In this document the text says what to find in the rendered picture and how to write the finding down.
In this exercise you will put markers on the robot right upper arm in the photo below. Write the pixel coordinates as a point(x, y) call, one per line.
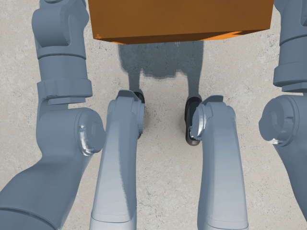
point(284, 124)

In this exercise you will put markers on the left robot shin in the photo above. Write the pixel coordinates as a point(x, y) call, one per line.
point(123, 93)

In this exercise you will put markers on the carton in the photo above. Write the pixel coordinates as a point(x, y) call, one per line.
point(159, 21)

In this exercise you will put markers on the robot right forearm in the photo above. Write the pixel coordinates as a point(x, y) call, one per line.
point(291, 72)

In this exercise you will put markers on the robot left upper arm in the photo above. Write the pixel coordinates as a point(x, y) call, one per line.
point(41, 197)

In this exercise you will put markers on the robot left forearm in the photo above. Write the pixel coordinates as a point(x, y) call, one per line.
point(58, 27)

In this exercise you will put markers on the robot left foot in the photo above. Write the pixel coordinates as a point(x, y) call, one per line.
point(141, 97)

